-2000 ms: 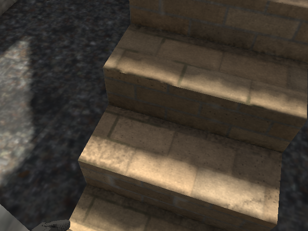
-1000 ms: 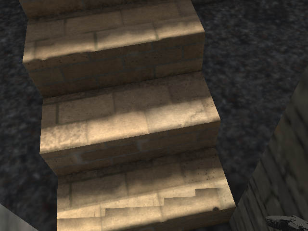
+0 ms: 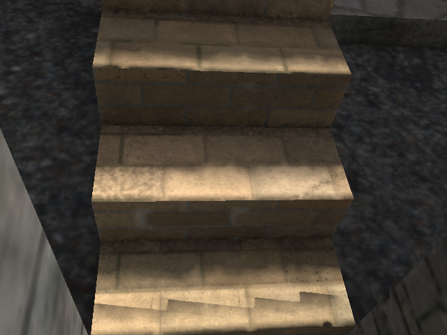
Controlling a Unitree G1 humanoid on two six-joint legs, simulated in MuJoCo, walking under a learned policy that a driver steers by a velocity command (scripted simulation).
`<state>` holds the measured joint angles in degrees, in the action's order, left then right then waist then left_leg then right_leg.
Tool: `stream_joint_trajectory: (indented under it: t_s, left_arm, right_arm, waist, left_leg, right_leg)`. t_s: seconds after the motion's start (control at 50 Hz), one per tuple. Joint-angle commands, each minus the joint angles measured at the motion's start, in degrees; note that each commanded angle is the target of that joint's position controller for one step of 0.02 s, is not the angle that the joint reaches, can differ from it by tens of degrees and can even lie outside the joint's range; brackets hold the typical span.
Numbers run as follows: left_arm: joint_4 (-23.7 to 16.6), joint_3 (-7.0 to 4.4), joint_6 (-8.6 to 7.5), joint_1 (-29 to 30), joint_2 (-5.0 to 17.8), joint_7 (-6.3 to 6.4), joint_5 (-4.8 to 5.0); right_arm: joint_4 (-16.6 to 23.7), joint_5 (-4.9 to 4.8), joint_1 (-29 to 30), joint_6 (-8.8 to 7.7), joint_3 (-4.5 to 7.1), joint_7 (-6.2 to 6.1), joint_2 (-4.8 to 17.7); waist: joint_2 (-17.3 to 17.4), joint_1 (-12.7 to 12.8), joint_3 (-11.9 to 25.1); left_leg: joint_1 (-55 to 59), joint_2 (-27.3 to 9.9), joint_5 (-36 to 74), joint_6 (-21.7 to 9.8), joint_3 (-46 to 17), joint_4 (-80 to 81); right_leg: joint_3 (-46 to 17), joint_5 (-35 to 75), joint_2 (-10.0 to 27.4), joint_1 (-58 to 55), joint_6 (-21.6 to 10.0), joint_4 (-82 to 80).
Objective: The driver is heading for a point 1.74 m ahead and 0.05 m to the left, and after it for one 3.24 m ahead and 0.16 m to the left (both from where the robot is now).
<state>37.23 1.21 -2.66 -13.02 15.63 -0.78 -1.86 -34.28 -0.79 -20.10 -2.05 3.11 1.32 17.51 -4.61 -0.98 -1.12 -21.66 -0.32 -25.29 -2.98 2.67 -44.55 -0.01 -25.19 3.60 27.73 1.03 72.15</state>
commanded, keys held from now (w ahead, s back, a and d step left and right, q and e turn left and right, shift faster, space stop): w+q+shift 0.30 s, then w+shift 0.70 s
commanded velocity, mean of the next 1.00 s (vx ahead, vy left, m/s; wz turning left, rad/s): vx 0.70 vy -0.35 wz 0.49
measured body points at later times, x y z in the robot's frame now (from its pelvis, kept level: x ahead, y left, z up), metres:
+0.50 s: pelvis +0.28 -0.07 +0.00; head +0.36 -0.02 +0.44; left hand +0.44 +0.20 -0.07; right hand +0.35 -0.34 -0.11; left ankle -0.01 +0.08 -0.70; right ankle +0.49 -0.17 -0.52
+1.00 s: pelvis +0.57 -0.04 +0.23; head +0.61 -0.02 +0.67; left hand +0.42 +0.13 +0.08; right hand +0.95 -0.01 +0.27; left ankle +0.66 +0.10 -0.24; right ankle +0.50 -0.18 -0.52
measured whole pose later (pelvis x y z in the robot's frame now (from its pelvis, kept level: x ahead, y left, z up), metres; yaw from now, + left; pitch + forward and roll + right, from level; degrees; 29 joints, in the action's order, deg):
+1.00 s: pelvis +0.57 -0.04 +0.23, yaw +26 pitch +3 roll +2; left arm 52.6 -0.5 -4.9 -27.0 10.7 0.0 -1.3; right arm -21.2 2.1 14.5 0.2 0.0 1.3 8.6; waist -2.8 5.0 -3.2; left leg -74.6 3.2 -33.2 -5.7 4.5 -106.6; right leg 1.3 -14.2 0.1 -5.2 -2.1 6.0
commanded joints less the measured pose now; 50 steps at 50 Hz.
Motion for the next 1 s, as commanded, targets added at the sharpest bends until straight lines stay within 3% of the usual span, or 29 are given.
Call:
stream_joint_trajectory:
  t_s: [0.02, 0.06, 0.12, 0.24, 0.3, 0.34, 0.4, 0.42, 0.44, 0.46, 0.48, 0.5, 0.52, 0.54, 0.56, 0.58, 0.6, 0.62, 0.66, 0.72, 0.78, 0.84, 0.86, 0.9, 0.92, 0.94, 0.96, 0.98, 1.0]
  left_arm:
    - [-9.7, -3.06, -0.09, 9.2, 5.5, -0.1, -3.97]
    - [-8.5, -3.01, 1.85, 5.1, 4.8, -0.62, -2.5]
    - [-5.1, -2.86, 2.37, 3.2, 4.3, -1.85, -3.39]
    - [-6.3, -3.2, 3.1, 5.1, 2.9, -2.04, -2.76]
    - [-11.6, -4.37, 3.04, 7.7, 3.2, -0.86, -2.7]
    - [-15.7, -4.57, 2.8, 15.4, 2.1, 0.35, -2.46]
    - [-25.7, -0.63, 1.87, 33.6, -3.1, 2.39, -1.54]
    - [-28.7, 0.09, 1.45, 34.1, -2.2, 1.96, -1.43]
    - [-29.3, 0.99, 0.55, 30.8, -4.0, 0.79, 0.64]
    - [-26.9, 1.48, 1.36, 19.0, -5.2, -0.8, 2.47]
    - [-21.0, 0.73, 2.83, 8.2, -6.0, -3.51, 5.66]
    - [-9.3, -3.58, 3.99, -23.5, -0.1, -3.22, 5.15]
    - [-5.2, -7.16, 4.96, -39.0, 9.9, -3.41, 3.61]
    - [-3.7, -9.86, 3.14, -34.9, 22.0, -2.68, 1.53]
    - [-3.8, -10.28, 1.96, -22.1, 21.2, -2.02, 3.97]
    - [-3.4, -10.37, 1.61, -12.1, 17.7, -1.58, 5.37]
    - [-3.2, -9.16, 1.64, -4.7, 11.1, -1.21, 4.24]
    - [-3.1, -7.47, 1.94, 0.6, 4.5, -0.53, 3.51]
    - [-3.9, -5.61, 2.35, 5.1, -1.4, 0.47, 1.61]
    - [-0.9, -5.4, 0.6, -1.7, -0.4, 0.18, -0.28]
    - [-4.8, -4.62, 0.91, 0.6, 1.8, -0.62, -1.58]
    - [-4.6, -4.4, -0.97, -1.9, 2.0, -1.35, 0.04]
    - [2.1, -3.07, -0.58, -5.4, -1.0, -3.4, 4.39]
    - [8.5, -4.24, -0.29, -17.9, 2.5, -2.36, 4.52]
    - [16.7, -5.63, 0.29, -28.2, 4.7, -1.46, 5.98]
    - [15.7, -5.36, -1.7, -25.1, 7.8, 1.47, -3.51]
    - [16.1, -5.76, -3.1, -22.6, 7.8, 2.28, -1.54]
    - [15.5, -4.74, -3.97, -20.4, 6.7, 2.37, 0.08]
    - [17.4, -3.98, -4.49, -18.9, 4.2, 2.56, 1.02]
  right_arm:
    - [1.4, 3.96, -4.0, -0.02, 2.74, -2.02, 11.2]
    - [0.8, 2.83, -1.2, -0.91, 1.79, -2.71, 8.5]
    - [-2.5, 2.65, -4.1, -2.48, 2.56, -3.88, 9.5]
    - [-4.9, 2.01, -6.4, -0.29, 4.27, -7.18, 9.3]
    - [-6.0, 2.23, -9.2, 0.35, 5.65, -8.36, 12.2]
    - [-9.2, 3.66, -16.9, -0.52, 6.56, -8.83, 13.7]
    - [-14.9, 4.81, -22.1, -2.1, 7.8, -7.53, 17.3]
    - [-16.1, 3.89, -19.9, -1.63, 6.98, -7.96, 17.1]
    - [-15.5, 2.03, -11.6, 0.35, 6.48, -6.98, 15.7]
    - [-10.7, -0.36, -1.2, 2.12, 5.87, -6.37, 15.4]
    - [-7.4, -4.58, 0.4, 2.2, 5.38, -6.76, 15.7]
    - [-4.1, -4.8, 6.6, 1.4, 5.25, -6.94, 19.9]
    - [-2.5, -6.18, 14.7, -0.26, 5.63, -6.27, 19.9]
    - [1.0, -6.42, 17.6, -0.52, 4.42, -4.87, 10.7]
    - [-1.5, -0.12, 6.4, -0.99, 3.67, -3.94, 4.5]
    - [-0.9, 2.97, 4.4, -0.95, 3.87, -2.17, 4.2]
    - [0.1, 4.07, 5.8, -0.08, 3.4, -2.49, 2.4]
    - [1.2, 4.1, 8.4, 0.48, 2.45, -3.35, -0.3]
    - [1.5, 3.63, 12.8, 1.24, 2.46, -3.78, -0.3]
    - [4.8, 4.57, 18.7, 1.04, 1.46, -4.55, -2.0]
    - [5.1, 2.88, 18.4, 1.88, 2.48, -4.16, 3.1]
    - [2.9, 1.8, 22.3, 3.24, 4.3, -4.13, 4.4]
    - [5.9, -5.19, 26.3, 0.12, 3.89, -4.18, 1.5]
    - [14.7, -6.0, 45.2, -2.47, 1.71, -4.69, -2.6]
    - [27.1, -6.28, 65.6, -2.11, -3.19, -1.05, -11.3]
    - [20.9, 5.01, 50.0, -0.48, -4.31, 0.19, -10.6]
    - [20.0, 5.51, 45.2, 0.8, -4.63, 0.9, -10.7]
    - [18.4, 5.23, 41.7, 2.58, -4.03, 1.5, -6.5]
    - [19.3, 5.39, 39.7, 3.85, -5.37, 1.76, -8.1]
  waist:
    - [9.0, -1.3, -6.4]
    - [9.2, 1.1, -5.4]
    - [7.9, -0.5, 1.5]
    - [11.7, -1.8, -0.2]
    - [12.8, -2.8, -1.3]
    - [15.6, -7.5, -5.5]
    - [21.9, -12.4, -9.1]
    - [19.3, -9.9, -8.9]
    - [14.5, -3.6, -10.2]
    - [9.6, 2.9, -5.0]
    - [10.9, 4.9, 3.4]
    - [18.0, 20.1, 17.8]
    - [11.7, 30.4, 26.6]
    - [-29.8, 27.3, 28.5]
    - [-31.5, 14.7, 30.0]
    - [-18.9, 6.6, 28.2]
    - [-12.9, 2.8, 22.3]
    - [-10.1, 1.1, 12.8]
    - [-6.4, 2.7, 8.4]
    - [-3.0, 5.3, 2.3]
    - [5.8, 2.4, 1.5]
    - [1.0, 6.6, -1.3]
    - [-0.3, 8.5, -1.4]
    - [3.5, 14.5, -9.2]
    - [17.7, 15.1, -8.3]
    - [24.6, 7.4, -7.1]
    - [16.0, 5.6, -6.7]
    - [10.9, 4.8, -7.4]
    - [3.7, 1.4, -5.6]
  left_leg:
    - [13.7, -16.4, -11.1, -9.7, -37.1, 32.2]
    - [4.7, -11.4, 2.0, -7.0, -28.3, 33.6]
    - [14.6, -10.1, 22.2, -6.4, -23.1, 30.0]
    - [18.9, -10.4, 20.6, -6.6, -25.1, 27.5]
    - [31.3, -16.2, 25.6, -9.7, -36.3, 23.8]
    - [42.1, -21.0, 43.6, -12.0, -37.0, 20.5]
    - [49.1, -21.5, 61.5, -6.2, -26.4, 20.8]
    - [44.2, -19.2, 52.6, -0.7, -20.5, 25.3]
    - [26.8, -16.8, 49.4, 0.7, -16.6, 36.4]
    - [5.6, -12.4, 45.1, 0.6, -12.4, 45.2]
    - [-8.1, -11.5, 54.6, -3.6, -13.0, 48.4]
    - [-13.3, -9.6, 96.8, -2.8, -11.2, 28.0]
    - [-9.1, -6.3, 84.4, 2.1, -13.7, 4.6]
    - [-12.2, 16.4, 11.9, 3.2, -15.9, -32.1]
    - [-9.8, 18.3, -5.5, 0.7, -23.7, -52.1]
    - [-11.9, 13.2, -0.2, -0.3, -20.0, -57.8]
    - [-16.2, 9.0, 5.8, -0.5, -13.7, -54.7]
    - [-20.6, 7.2, 9.1, -0.2, -11.7, -52.6]
    - [-21.4, 6.6, 9.5, 2.0, -9.7, -54.6]
    - [-34.4, 8.4, -8.4, 0.0, -11.7, -69.4]
    - [-30.6, 6.9, -5.8, 1.6, -9.3, -51.4]
    - [-32.9, 9.8, -10.7, 2.5, -3.2, -70.2]
    - [-46.3, 8.6, -15.1, 4.7, -1.5, -71.7]
    - [-73.8, 7.5, -25.4, 2.2, -0.5, -69.7]
    - [-87.5, 1.8, -13.7, -1.5, -2.0, -66.7]
    - [-75.1, 2.8, -7.7, -3.7, -5.3, -62.8]
    - [-68.1, 2.0, -4.2, -4.5, -1.1, -62.9]
    - [-60.9, 2.7, -4.9, -3.8, 6.3, -60.7]
    - [-53.1, -1.6, -5.1, -4.9, 7.2, -60.4]
  right_leg:
    - [-3.1, 6.4, 1.7, 31.2, -0.8, 10.6]
    - [-2.3, 15.6, 0.8, 19.6, -0.5, 2.0]
    - [-0.8, 19.1, -1.4, 17.7, 0.2, -4.7]
    - [-2.0, 15.7, -3.0, 19.1, 1.9, -7.3]
    - [-3.7, 1.4, -0.8, 38.0, 1.8, 16.4]
    - [-7.8, -16.8, -1.1, 61.1, 2.6, 41.5]
    - [-13.2, -47.2, -0.7, 86.7, -1.8, 61.1]
    - [-13.0, -45.7, 1.6, 78.7, -3.6, 48.6]
    - [-8.0, -35.3, 1.7, 59.5, -5.9, 29.3]
    - [0.6, -10.9, 0.1, 23.9, -7.3, 10.8]
    - [5.5, 1.5, -5.6, -12.1, -8.3, -3.4]
    - [13.7, -1.0, -17.2, -40.2, -7.0, 8.8]
    - [0.6, -8.0, -15.0, -42.6, -10.2, -7.6]
    - [-35.8, 2.5, 5.2, -33.4, -17.9, -36.7]
    - [-46.6, 12.3, 9.5, -28.8, -16.7, -45.7]
    - [-45.1, 5.4, 7.8, -26.1, -16.6, -39.5]
    - [-41.6, -1.3, 5.8, -22.4, -14.7, -36.9]
    - [-37.0, -0.2, 4.8, -14.3, -14.5, -34.8]
    - [-32.0, 2.9, 5.5, -4.4, -16.6, -33.6]
    - [-32.5, 15.8, 7.9, -5.4, -20.0, -36.9]
    - [-22.0, 9.5, 7.4, -7.7, -16.5, -49.4]
    - [-16.0, 31.3, 10.4, -14.2, -22.3, -55.8]
    - [-15.1, 26.3, 11.5, -24.5, -23.6, -56.5]
    - [-15.5, 23.1, 12.5, -41.4, -22.7, -61.0]
    - [-21.6, 24.7, 14.4, -48.2, -12.7, -63.0]
    - [-15.7, 12.7, 16.1, -45.4, -5.7, -69.1]
    - [-13.6, 6.8, 15.5, -37.0, -4.6, -76.3]
    - [-8.9, 18.8, 13.4, -31.1, -6.4, -81.2]
    - [-3.3, 29.4, 11.8, -27.6, -9.2, -82.2]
